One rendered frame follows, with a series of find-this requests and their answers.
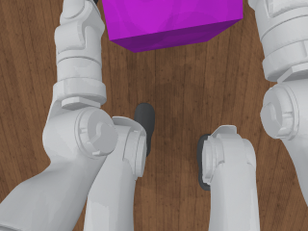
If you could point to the robot left upper arm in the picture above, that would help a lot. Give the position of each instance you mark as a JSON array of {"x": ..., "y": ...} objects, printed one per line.
[{"x": 77, "y": 144}]

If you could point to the robot right shin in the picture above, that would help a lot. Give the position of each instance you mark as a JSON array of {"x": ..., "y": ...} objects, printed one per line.
[{"x": 248, "y": 147}]

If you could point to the left robot forearm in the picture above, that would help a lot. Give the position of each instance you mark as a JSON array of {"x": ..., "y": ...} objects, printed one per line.
[{"x": 78, "y": 59}]

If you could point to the carton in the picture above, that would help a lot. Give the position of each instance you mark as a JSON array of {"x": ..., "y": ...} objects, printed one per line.
[{"x": 144, "y": 25}]

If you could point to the robot left shin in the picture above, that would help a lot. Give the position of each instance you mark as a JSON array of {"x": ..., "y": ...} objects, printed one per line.
[{"x": 126, "y": 121}]

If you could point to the robot shin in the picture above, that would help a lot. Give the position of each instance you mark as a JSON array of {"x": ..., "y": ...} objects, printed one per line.
[
  {"x": 248, "y": 147},
  {"x": 126, "y": 121}
]

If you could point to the right robot forearm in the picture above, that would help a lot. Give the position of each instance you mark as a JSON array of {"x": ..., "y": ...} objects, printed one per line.
[{"x": 283, "y": 30}]

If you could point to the robot right upper arm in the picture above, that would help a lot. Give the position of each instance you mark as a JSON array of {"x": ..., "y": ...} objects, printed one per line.
[{"x": 284, "y": 116}]

